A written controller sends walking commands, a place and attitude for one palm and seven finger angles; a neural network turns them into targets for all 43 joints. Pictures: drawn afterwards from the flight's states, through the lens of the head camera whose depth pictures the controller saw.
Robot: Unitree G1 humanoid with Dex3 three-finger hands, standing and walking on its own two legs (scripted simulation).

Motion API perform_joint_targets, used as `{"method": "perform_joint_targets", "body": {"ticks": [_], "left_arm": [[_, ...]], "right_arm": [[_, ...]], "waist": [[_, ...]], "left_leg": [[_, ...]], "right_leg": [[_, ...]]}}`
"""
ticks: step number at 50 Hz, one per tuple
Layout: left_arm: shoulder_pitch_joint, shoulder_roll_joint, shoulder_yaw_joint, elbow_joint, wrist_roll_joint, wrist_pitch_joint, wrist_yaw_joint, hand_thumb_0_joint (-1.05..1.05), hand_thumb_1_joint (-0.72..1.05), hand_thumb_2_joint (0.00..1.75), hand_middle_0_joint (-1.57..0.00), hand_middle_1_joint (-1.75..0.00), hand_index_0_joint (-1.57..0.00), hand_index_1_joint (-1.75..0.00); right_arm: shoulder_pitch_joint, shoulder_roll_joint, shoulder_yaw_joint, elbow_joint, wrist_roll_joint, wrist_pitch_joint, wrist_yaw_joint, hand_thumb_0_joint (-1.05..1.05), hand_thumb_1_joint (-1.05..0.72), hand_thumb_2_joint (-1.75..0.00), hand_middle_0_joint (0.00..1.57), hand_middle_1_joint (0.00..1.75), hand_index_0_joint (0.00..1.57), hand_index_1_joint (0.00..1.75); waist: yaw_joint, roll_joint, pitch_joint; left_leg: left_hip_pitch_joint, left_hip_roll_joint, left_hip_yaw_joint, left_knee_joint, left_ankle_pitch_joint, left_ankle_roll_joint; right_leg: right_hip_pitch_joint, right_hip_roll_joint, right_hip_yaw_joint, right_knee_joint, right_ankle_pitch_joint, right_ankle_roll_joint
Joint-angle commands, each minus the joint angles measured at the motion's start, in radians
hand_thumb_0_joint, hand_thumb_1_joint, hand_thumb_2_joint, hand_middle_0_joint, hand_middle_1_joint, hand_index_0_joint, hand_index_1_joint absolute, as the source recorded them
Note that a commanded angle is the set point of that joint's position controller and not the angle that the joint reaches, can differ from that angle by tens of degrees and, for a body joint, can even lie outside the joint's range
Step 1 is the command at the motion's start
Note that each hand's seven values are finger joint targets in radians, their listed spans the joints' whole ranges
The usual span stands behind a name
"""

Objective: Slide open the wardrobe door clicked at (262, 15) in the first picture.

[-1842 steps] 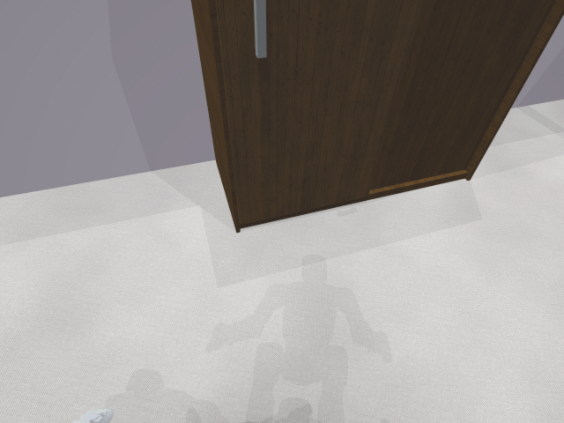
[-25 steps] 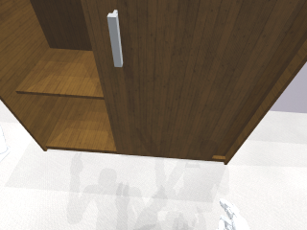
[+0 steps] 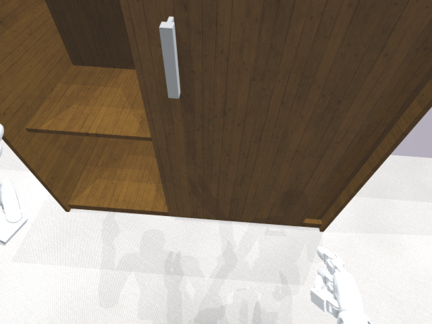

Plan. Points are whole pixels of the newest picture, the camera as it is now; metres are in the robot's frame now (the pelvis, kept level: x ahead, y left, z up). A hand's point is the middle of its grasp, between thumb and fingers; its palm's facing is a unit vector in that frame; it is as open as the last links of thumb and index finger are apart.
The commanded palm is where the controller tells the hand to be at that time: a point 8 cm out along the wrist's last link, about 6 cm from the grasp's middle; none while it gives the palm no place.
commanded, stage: let the arm hang, fingers relaxed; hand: left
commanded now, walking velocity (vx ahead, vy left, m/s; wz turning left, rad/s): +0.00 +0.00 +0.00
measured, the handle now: (172, 59) +0.64 +0.15 +0.14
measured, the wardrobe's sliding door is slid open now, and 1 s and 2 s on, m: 0.52 0.52 0.52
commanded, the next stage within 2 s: look to check the result in 1.14 s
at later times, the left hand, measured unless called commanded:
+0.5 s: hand out of the picture -0.04 +0.21 -0.19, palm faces +0.05 -0.98 -0.21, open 7.0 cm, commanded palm none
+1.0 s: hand out of the picture +0.02 +0.21 -0.17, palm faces +0.05 -0.98 -0.21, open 7.3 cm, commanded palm none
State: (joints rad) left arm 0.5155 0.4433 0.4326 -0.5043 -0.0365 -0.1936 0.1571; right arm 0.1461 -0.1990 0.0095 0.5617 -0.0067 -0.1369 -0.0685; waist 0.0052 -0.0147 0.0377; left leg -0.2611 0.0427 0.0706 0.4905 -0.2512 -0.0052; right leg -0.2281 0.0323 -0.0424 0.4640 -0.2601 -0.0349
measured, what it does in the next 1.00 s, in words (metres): stands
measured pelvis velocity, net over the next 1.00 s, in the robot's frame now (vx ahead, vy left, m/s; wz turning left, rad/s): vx -0.03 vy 0.02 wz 0.05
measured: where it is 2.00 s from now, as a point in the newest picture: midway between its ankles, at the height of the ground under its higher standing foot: outside the picture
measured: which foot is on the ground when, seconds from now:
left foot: down 0.00-1.00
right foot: down 0.00-1.00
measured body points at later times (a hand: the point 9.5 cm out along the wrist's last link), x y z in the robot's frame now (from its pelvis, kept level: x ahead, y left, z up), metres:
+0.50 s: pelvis -0.05 +0.01 -0.01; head -0.01 +0.03 +0.44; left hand -0.04 +0.26 -0.17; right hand -0.07 -0.23 -0.15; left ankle +0.00 +0.12 -0.74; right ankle -0.02 -0.10 -0.74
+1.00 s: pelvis -0.03 +0.02 +0.00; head -0.01 +0.02 +0.45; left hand +0.02 +0.26 -0.15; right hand +0.03 -0.22 -0.15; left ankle +0.00 +0.12 -0.74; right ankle -0.02 -0.10 -0.74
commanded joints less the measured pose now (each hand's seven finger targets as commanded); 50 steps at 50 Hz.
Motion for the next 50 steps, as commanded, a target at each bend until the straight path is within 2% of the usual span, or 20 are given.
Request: {"method": "perform_joint_targets", "body": {"ticks": [1,2,3,5,7,9,11,13,15,17,21,22,23,26,32,35,38,39,42,50], "left_arm": [[0.059,0.125,0.102,-0.096,-0.022,-0.022,0.012,0.0,0.9,0.9,-0.2,-0.3,-0.2,-0.3],[-0.086,-0.053,-0.339,0.614,0.051,0.117,-0.115,0.0,0.9,0.9,-0.2,-0.3,-0.2,-0.3],[-0.122,-0.052,-0.327,0.636,0.05,0.174,-0.143,0.0,0.9,0.9,-0.2,-0.3,-0.2,-0.3],[-0.147,-0.084,-0.338,0.686,0.045,0.194,-0.152,0.0,0.9,0.9,-0.2,-0.3,-0.2,-0.3],[-0.197,-0.073,-0.35,0.797,0.051,0.194,-0.152,0.0,0.9,0.9,-0.2,-0.3,-0.2,-0.3],[-0.236,-0.067,-0.362,0.9,0.058,0.198,-0.148,0.0,0.9,0.9,-0.2,-0.3,-0.2,-0.3],[-0.271,-0.051,-0.366,1.014,0.066,0.202,-0.144,0.0,0.9,0.9,-0.2,-0.3,-0.2,-0.3],[-0.322,-0.034,-0.374,1.104,0.066,0.208,-0.136,0.0,0.9,0.9,-0.2,-0.3,-0.2,-0.3],[-0.351,-0.056,-0.381,1.169,0.063,0.21,-0.131,0.0,0.9,0.9,-0.2,-0.3,-0.2,-0.3],[-0.333,-0.076,-0.386,1.245,0.059,0.211,-0.131,0.0,0.9,0.9,-0.2,-0.3,-0.2,-0.3],[-0.206,-0.119,-0.368,1.36,0.055,0.218,-0.137,0.0,0.9,0.9,-0.2,-0.3,-0.2,-0.3],[-0.169,-0.127,-0.364,1.387,0.056,0.217,-0.14,0.0,0.9,0.9,-0.2,-0.3,-0.2,-0.3],[-0.157,-0.129,-0.365,1.408,0.06,0.216,-0.142,0.0,0.9,0.9,-0.2,-0.3,-0.2,-0.3],[-0.163,-0.152,-0.374,1.455,0.06,0.207,-0.146,0.0,0.9,0.9,-0.2,-0.3,-0.2,-0.3],[-0.306,-0.079,-0.367,1.478,0.059,0.194,-0.135,0.0,0.9,0.9,-0.2,-0.3,-0.2,-0.3],[-0.336,-0.09,-0.37,1.492,0.055,0.191,-0.133,0.0,0.9,0.9,-0.2,-0.3,-0.2,-0.3],[-0.281,-0.112,-0.379,1.52,0.054,0.197,-0.134,0.0,0.9,0.9,-0.2,-0.3,-0.2,-0.3],[-0.273,-0.112,-0.377,1.53,0.056,0.202,-0.134,0.0,0.9,0.9,-0.2,-0.3,-0.2,-0.3],[-0.256,-0.107,-0.375,1.546,0.059,0.196,-0.139,0.0,0.9,0.9,-0.2,-0.3,-0.2,-0.3],[-0.308,-0.112,-0.386,1.552,0.052,0.167,-0.135,0.0,0.9,0.9,-0.2,-0.3,-0.2,-0.3]], "right_arm": [[-0.018,-0.136,-0.051,-0.119,0.007,-0.024,-0.016,0.0,-0.9,-0.9,0.2,0.3,0.2,0.3],[-0.073,-0.255,-0.072,0.121,0.027,-0.05,0.075,0.0,-0.9,-0.9,0.2,0.3,0.2,0.3],[-0.013,-0.246,-0.087,0.119,0.02,0.004,0.073,0.0,-0.9,-0.9,0.2,0.3,0.2,0.3],[-0.004,-0.213,-0.065,0.108,0.016,0.052,0.072,0.0,-0.9,-0.9,0.2,0.3,0.2,0.3],[-0.03,-0.215,-0.045,0.111,-0.002,0.087,0.071,0.0,-0.9,-0.9,0.2,0.3,0.2,0.3],[-0.014,-0.197,-0.037,0.13,-0.014,0.106,0.07,0.0,-0.9,-0.9,0.2,0.3,0.2,0.3],[0.012,-0.172,-0.038,0.167,-0.024,0.128,0.068,0.0,-0.9,-0.9,0.2,0.3,0.2,0.3],[0.06,-0.151,-0.041,0.209,-0.032,0.153,0.062,0.0,-0.9,-0.9,0.2,0.3,0.2,0.3],[0.096,-0.117,-0.041,0.256,-0.032,0.163,0.055,0.0,-0.9,-0.9,0.2,0.3,0.2,0.3],[0.121,-0.102,-0.038,0.292,-0.032,0.164,0.053,0.0,-0.9,-0.9,0.2,0.3,0.2,0.3],[0.101,-0.151,-0.055,0.323,-0.041,0.163,0.045,0.0,-0.9,-0.9,0.2,0.3,0.2,0.3],[0.093,-0.16,-0.06,0.328,-0.038,0.162,0.04,0.0,-0.9,-0.9,0.2,0.3,0.2,0.3],[0.092,-0.164,-0.064,0.33,-0.033,0.16,0.036,0.0,-0.9,-0.9,0.2,0.3,0.2,0.3],[0.129,-0.148,-0.068,0.368,-0.028,0.156,0.033,0.0,-0.9,-0.9,0.2,0.3,0.2,0.3],[0.232,-0.085,-0.073,0.438,-0.022,0.172,0.046,0.0,-0.9,-0.9,0.2,0.3,0.2,0.3],[0.251,-0.077,-0.063,0.466,-0.021,0.162,0.043,0.0,-0.9,-0.9,0.2,0.3,0.2,0.3],[0.169,-0.125,-0.062,0.457,-0.028,0.152,0.039,0.0,-0.9,-0.9,0.2,0.3,0.2,0.3],[0.14,-0.129,-0.062,0.454,-0.031,0.153,0.04,0.0,-0.9,-0.9,0.2,0.3,0.2,0.3],[0.097,-0.151,-0.063,0.451,-0.03,0.143,0.041,0.0,-0.9,-0.9,0.2,0.3,0.2,0.3],[0.073,-0.127,-0.051,0.474,-0.02,0.12,0.041,0.0,-0.9,-0.9,0.2,0.3,0.2,0.3]], "waist": [[0.0,0.018,-0.203],[-0.052,0.038,-0.141],[-0.047,0.041,-0.192],[-0.029,0.031,-0.149],[-0.011,-0.056,-0.088],[-0.007,-0.123,-0.078],[-0.021,-0.178,-0.051],[-0.043,-0.181,-0.041],[-0.057,-0.037,-0.042],[-0.057,0.079,-0.012],[0.008,0.382,-0.043],[0.025,0.366,-0.072],[0.036,0.277,-0.089],[0.025,0.101,-0.091],[-0.054,-0.18,0.003],[-0.07,-0.095,0.005],[-0.022,0.083,0.052],[-0.012,0.101,0.081],[0.009,0.091,0.067],[-0.013,0.027,-0.089]], "left_leg": [[0.051,0.055,-0.065,-0.036,0.289,0.011],[0.003,0.089,-0.087,0.111,0.41,0.009],[0.055,0.109,-0.099,0.081,0.399,0.005],[-0.071,0.147,-0.153,0.021,0.251,0.055],[-0.179,0.147,-0.201,-0.028,0.157,0.089],[-0.173,0.1,-0.188,-0.014,0.101,0.078],[-0.124,0.021,-0.131,0.064,0.003,0.054],[-0.02,-0.034,-0.056,0.174,-0.053,0.032],[0.039,-0.027,-0.048,0.184,-0.037,0.031],[0.028,0.009,-0.102,0.086,-0.051,0.044],[-0.248,0.139,-0.295,-0.242,-0.318,0.106],[-0.276,0.154,-0.305,-0.269,-0.338,0.118],[-0.266,0.16,-0.31,-0.261,-0.295,0.124],[-0.187,0.101,-0.224,-0.194,-0.212,0.088],[0.016,-0.025,-0.064,0.134,-0.075,0.038],[0.079,0.004,-0.091,0.067,0.002,0.05],[-0.052,0.087,-0.207,-0.14,-0.141,0.069],[-0.119,0.096,-0.23,-0.194,-0.239,0.068],[-0.164,0.094,-0.235,-0.246,-0.251,0.073],[0.062,0.07,-0.137,-0.126,0.198,0.05]], "right_leg": [[0.093,-0.105,0.11,-0.061,0.395,0.027],[-0.037,-0.196,0.041,0.067,0.473,0.005],[-0.091,-0.18,0.095,0.04,0.365,-0.002],[-0.095,-0.133,0.024,0.102,0.083,0.012],[-0.065,-0.1,0.03,0.136,-0.018,0.011],[-0.055,-0.126,0.063,0.076,-0.01,-0.002],[-0.127,-0.191,0.147,-0.031,-0.056,-0.041],[-0.211,-0.25,0.189,-0.13,-0.125,-0.091],[-0.247,-0.247,0.187,-0.146,-0.164,-0.104],[-0.262,-0.193,0.144,-0.109,-0.229,-0.074],[0.022,-0.049,0.003,0.142,-0.149,-0.007],[0.075,-0.037,0.0,0.196,-0.129,-0.004],[0.099,-0.036,0.007,0.191,-0.11,-0.002],[0.082,-0.057,0.035,0.041,-0.08,-0.005],[-0.223,-0.244,0.226,-0.273,-0.37,-0.091],[-0.239,-0.203,0.153,-0.198,-0.24,-0.074],[-0.15,-0.107,0.08,-0.101,-0.192,-0.019],[-0.113,-0.093,0.072,-0.091,-0.201,-0.012],[-0.017,-0.088,0.064,-0.061,-0.106,-0.009],[0.041,-0.143,0.084,-0.091,0.172,-0.003]]}}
